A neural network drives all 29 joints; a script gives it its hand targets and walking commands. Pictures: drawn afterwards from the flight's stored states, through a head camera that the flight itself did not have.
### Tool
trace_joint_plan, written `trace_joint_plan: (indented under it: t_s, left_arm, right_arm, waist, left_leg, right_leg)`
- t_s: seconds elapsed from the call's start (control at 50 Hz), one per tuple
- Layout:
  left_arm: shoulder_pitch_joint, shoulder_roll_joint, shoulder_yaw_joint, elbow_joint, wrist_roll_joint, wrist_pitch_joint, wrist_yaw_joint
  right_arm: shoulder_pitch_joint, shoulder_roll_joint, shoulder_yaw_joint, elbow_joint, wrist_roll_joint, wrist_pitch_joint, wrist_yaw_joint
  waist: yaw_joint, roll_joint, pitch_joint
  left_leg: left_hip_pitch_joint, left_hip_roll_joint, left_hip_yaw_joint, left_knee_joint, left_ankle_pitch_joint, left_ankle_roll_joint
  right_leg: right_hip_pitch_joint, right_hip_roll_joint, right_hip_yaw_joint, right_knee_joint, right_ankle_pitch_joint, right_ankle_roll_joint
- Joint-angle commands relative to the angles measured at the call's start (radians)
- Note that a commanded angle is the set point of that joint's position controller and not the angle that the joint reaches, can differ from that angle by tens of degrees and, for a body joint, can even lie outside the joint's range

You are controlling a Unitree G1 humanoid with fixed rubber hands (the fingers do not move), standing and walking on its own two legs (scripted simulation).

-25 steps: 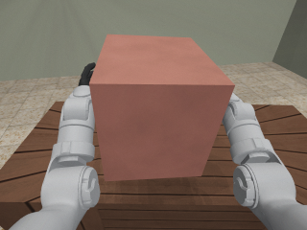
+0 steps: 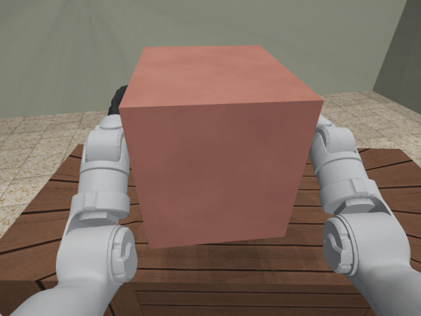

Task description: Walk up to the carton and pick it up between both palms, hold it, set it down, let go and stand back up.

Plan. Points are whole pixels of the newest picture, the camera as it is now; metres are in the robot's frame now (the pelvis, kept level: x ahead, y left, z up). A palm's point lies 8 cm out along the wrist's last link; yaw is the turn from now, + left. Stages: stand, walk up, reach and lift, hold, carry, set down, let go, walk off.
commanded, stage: hold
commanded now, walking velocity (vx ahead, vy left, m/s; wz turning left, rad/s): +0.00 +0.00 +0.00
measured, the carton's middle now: (210, 136) +0.38 +0.02 +0.22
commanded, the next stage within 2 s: none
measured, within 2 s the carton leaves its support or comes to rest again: neither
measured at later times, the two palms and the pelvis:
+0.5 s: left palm (116, 116) +0.37 +0.19 +0.27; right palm (302, 113) +0.37 -0.15 +0.27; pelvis +0.00 +0.00 +0.00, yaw +0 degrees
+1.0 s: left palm (112, 115) +0.36 +0.19 +0.28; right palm (300, 111) +0.37 -0.15 +0.28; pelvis +0.00 +0.00 +0.00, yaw +0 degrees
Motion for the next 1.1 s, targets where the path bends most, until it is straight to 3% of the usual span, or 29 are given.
trace_joint_plan:
  t_s: [0.0,0.06,0.12,0.14,0.18,0.2,0.22,0.24,0.26,0.3,0.34,0.36,0.42,0.46,0.5,0.58,0.66,0.74,0.76,0.78,0.8,0.84,0.86,0.9,0.92,0.98,1.0,1.02,1.08]
  left_arm:
    - [-0.88,-0.689,-0.423,-0.345,-0.209,-0.057,-0.219]
    - [-0.86,-0.67,-0.393,-0.296,-0.194,-0.041,-0.223]
    - [-0.864,-0.686,-0.414,-0.333,-0.222,-0.046,-0.222]
    - [-0.878,-0.666,-0.392,-0.322,-0.207,-0.043,-0.222]
    - [-0.871,-0.667,-0.402,-0.335,-0.218,-0.041,-0.228]
    - [-0.868,-0.665,-0.392,-0.337,-0.207,-0.037,-0.23]
    - [-0.88,-0.658,-0.382,-0.287,-0.2,-0.028,-0.234]
    - [-0.895,-0.67,-0.399,-0.343,-0.206,-0.04,-0.232]
    - [-0.893,-0.66,-0.383,-0.275,-0.204,-0.027,-0.234]
    - [-0.908,-0.656,-0.364,-0.232,-0.179,-0.024,-0.239]
    - [-0.913,-0.666,-0.337,-0.194,-0.168,-0.026,-0.244]
    - [-0.909,-0.647,-0.318,-0.172,-0.163,-0.022,-0.248]
    - [-0.9,-0.633,-0.302,-0.134,-0.148,-0.026,-0.255]
    - [-0.87,-0.632,-0.3,-0.143,-0.143,-0.026,-0.261]
    - [-0.874,-0.648,-0.313,-0.16,-0.156,-0.034,-0.261]
    - [-0.881,-0.623,-0.319,-0.252,-0.159,-0.04,-0.259]
    - [-0.845,-0.639,-0.403,-0.408,-0.219,-0.054,-0.241]
    - [-0.798,-0.653,-0.442,-0.487,-0.242,-0.032,-0.234]
    - [-0.759,-0.643,-0.423,-0.464,-0.226,-0.019,-0.237]
    - [-0.771,-0.649,-0.44,-0.482,-0.233,-0.012,-0.242]
    - [-0.729,-0.636,-0.4,-0.428,-0.198,0.005,-0.247]
    - [-0.728,-0.607,-0.358,-0.351,-0.157,0.034,-0.27]
    - [-0.758,-0.619,-0.364,-0.378,-0.159,0.031,-0.278]
    - [-0.783,-0.63,-0.343,-0.276,-0.144,0.038,-0.291]
    - [-0.82,-0.623,-0.34,-0.265,-0.142,0.032,-0.29]
    - [-0.871,-0.621,-0.322,-0.237,-0.151,0.015,-0.283]
    - [-0.865,-0.639,-0.333,-0.225,-0.154,0.012,-0.284]
    - [-0.85,-0.617,-0.299,-0.19,-0.135,0.01,-0.285]
    - [-0.881,-0.626,-0.333,-0.233,-0.16,-0.012,-0.275]
  right_arm:
    - [-0.898,0.651,0.404,-0.297,0.219,-0.021,0.08]
    - [-0.889,0.641,0.385,-0.258,0.216,-0.008,0.079]
    - [-0.902,0.647,0.4,-0.319,0.235,-0.008,0.075]
    - [-0.893,0.653,0.394,-0.28,0.227,0.004,0.074]
    - [-0.927,0.657,0.4,-0.341,0.236,-0.002,0.067]
    - [-0.901,0.647,0.397,-0.308,0.232,0.007,0.067]
    - [-0.906,0.633,0.375,-0.27,0.221,0.015,0.067]
    - [-0.926,0.663,0.4,-0.303,0.228,0.006,0.071]
    - [-0.915,0.627,0.366,-0.247,0.216,0.017,0.073]
    - [-0.909,0.623,0.332,-0.175,0.186,0.017,0.084]
    - [-0.931,0.616,0.309,-0.153,0.17,0.011,0.094]
    - [-0.951,0.628,0.307,-0.164,0.165,0.01,0.097]
    - [-0.939,0.597,0.276,-0.11,0.146,0.007,0.104]
    - [-0.937,0.595,0.291,-0.135,0.143,0.002,0.103]
    - [-0.947,0.602,0.298,-0.16,0.148,-0.009,0.098]
    - [-0.884,0.619,0.341,-0.176,0.18,0.0,0.091]
    - [-0.87,0.656,0.439,-0.378,0.256,-0.002,0.069]
    - [-0.805,0.645,0.453,-0.46,0.296,0.021,0.045]
    - [-0.779,0.633,0.451,-0.444,0.296,0.032,0.037]
    - [-0.78,0.627,0.444,-0.454,0.291,0.036,0.032]
    - [-0.766,0.605,0.439,-0.427,0.29,0.047,0.034]
    - [-0.76,0.567,0.374,-0.316,0.251,0.069,0.038]
    - [-0.771,0.576,0.374,-0.31,0.25,0.064,0.044]
    - [-0.809,0.552,0.318,-0.221,0.209,0.071,0.053]
    - [-0.848,0.56,0.317,-0.203,0.199,0.064,0.065]
    - [-0.894,0.589,0.293,-0.178,0.174,0.051,0.086]
    - [-0.89,0.58,0.284,-0.176,0.164,0.042,0.09]
    - [-0.897,0.582,0.286,-0.161,0.151,0.04,0.091]
    - [-0.908,0.607,0.303,-0.192,0.152,0.02,0.097]
  waist:
    - [-0.103,0.091,-0.362]
    - [-0.101,0.072,-0.313]
    - [-0.106,0.058,-0.376]
    - [-0.104,0.06,-0.322]
    - [-0.096,0.055,-0.368]
    - [-0.099,0.077,-0.342]
    - [-0.109,0.066,-0.283]
    - [-0.088,0.08,-0.355]
    - [-0.102,0.075,-0.286]
    - [-0.093,0.081,-0.214]
    - [-0.092,0.084,-0.206]
    - [-0.077,0.054,-0.184]
    - [-0.078,0.083,-0.187]
    - [-0.077,0.062,-0.22]
    - [-0.096,0.065,-0.272]
    - [-0.091,0.069,-0.317]
    - [-0.1,0.065,-0.507]
    - [-0.133,0.072,-0.526]
    - [-0.133,0.054,-0.481]
    - [-0.142,0.065,-0.471]
    - [-0.13,0.08,-0.419]
    - [-0.132,0.071,-0.276]
    - [-0.129,0.07,-0.281]
    - [-0.131,0.087,-0.198]
    - [-0.115,0.084,-0.197]
    - [-0.092,0.077,-0.203]
    - [-0.107,0.069,-0.215]
    - [-0.089,0.068,-0.187]
    - [-0.099,0.073,-0.247]
  left_leg:
    - [-0.027,-0.06,0.039,-0.089,0.117,-0.008]
    - [-0.046,-0.057,0.039,-0.103,0.079,-0.004]
    - [-0.035,-0.06,0.033,-0.078,0.132,-0.007]
    - [-0.049,-0.062,0.039,-0.095,0.098,-0.002]
    - [-0.049,-0.064,0.035,-0.081,0.116,-0.006]
    - [-0.035,-0.063,0.034,-0.083,0.139,-0.006]
    - [-0.057,-0.062,0.04,-0.098,0.068,-0.006]
    - [-0.032,-0.057,0.042,-0.088,0.103,-0.007]
    - [-0.054,-0.055,0.037,-0.1,0.053,-0.001]
    - [-0.084,-0.047,0.039,-0.128,-0.033,0.001]
    - [-0.089,-0.045,0.04,-0.131,-0.061,0.004]
    - [-0.11,-0.047,0.051,-0.137,-0.079,0.019]
    - [-0.1,-0.045,0.049,-0.14,-0.093,0.013]
    - [-0.087,-0.047,0.048,-0.133,-0.048,0.012]
    - [-0.071,-0.045,0.045,-0.13,-0.026,0.007]
    - [-0.046,-0.056,0.048,-0.109,0.048,0.006]
    - [-0.009,-0.066,0.033,-0.05,0.225,-0.01]
    - [0.026,-0.068,0.027,-0.032,0.33,-0.03]
    - [0.008,-0.072,0.029,-0.034,0.316,-0.026]
    - [0.006,-0.067,0.032,-0.043,0.294,-0.032]
    - [-0.004,-0.071,0.037,-0.049,0.271,-0.029]
    - [-0.049,-0.055,0.039,-0.095,0.143,-0.024]
    - [-0.038,-0.052,0.04,-0.095,0.137,-0.024]
    - [-0.078,-0.042,0.034,-0.124,0.017,-0.018]
    - [-0.092,-0.041,0.036,-0.136,-0.038,-0.012]
    - [-0.109,-0.038,0.042,-0.146,-0.074,-0.002]
    - [-0.11,-0.038,0.042,-0.142,-0.084,-0.003]
    - [-0.114,-0.041,0.046,-0.149,-0.102,0.002]
    - [-0.091,-0.041,0.045,-0.14,-0.075,0.005]
  right_leg:
    - [0.171,0.026,0.108,-0.01,0.21,0.012]
    - [0.154,0.019,0.116,-0.018,0.171,0.013]
    - [0.18,0.029,0.114,-0.007,0.23,0.012]
    - [0.175,0.019,0.121,-0.012,0.21,0.018]
    - [0.187,0.021,0.119,-0.007,0.241,0.018]
    - [0.173,0.024,0.11,-0.003,0.242,0.02]
    - [0.151,0.024,0.112,-0.02,0.172,0.016]
    - [0.16,0.025,0.114,-0.01,0.194,0.013]
    - [0.124,0.023,0.112,-0.027,0.131,0.01]
    - [0.087,0.02,0.114,-0.032,0.028,-0.001]
    - [0.079,0.024,0.109,-0.04,-0.015,-0.007]
    - [0.067,0.021,0.112,-0.045,-0.035,-0.006]
    - [0.061,0.021,0.111,-0.047,-0.048,-0.009]
    - [0.096,0.027,0.106,-0.046,0.008,-0.005]
    - [0.127,0.025,0.109,-0.04,0.049,-0.004]
    - [0.169,0.025,0.107,-0.022,0.146,0.011]
    - [0.281,0.028,0.119,0.02,0.379,0.025]
    - [0.3,0.032,0.123,0.028,0.464,0.028]
    - [0.294,0.031,0.122,0.024,0.458,0.031]
    - [0.28,0.033,0.12,0.019,0.432,0.027]
    - [0.273,0.031,0.119,0.014,0.416,0.025]
    - [0.225,0.026,0.12,-0.011,0.263,0.016]
    - [0.219,0.031,0.115,-0.006,0.239,0.018]
    - [0.164,0.025,0.116,-0.033,0.1,0.007]
    - [0.143,0.024,0.112,-0.033,0.022,0.001]
    - [0.111,0.027,0.113,-0.038,-0.029,-0.01]
    - [0.122,0.025,0.11,-0.036,-0.03,-0.014]
    - [0.113,0.022,0.114,-0.046,-0.048,-0.009]
    - [0.125,0.022,0.114,-0.041,-0.023,-0.003]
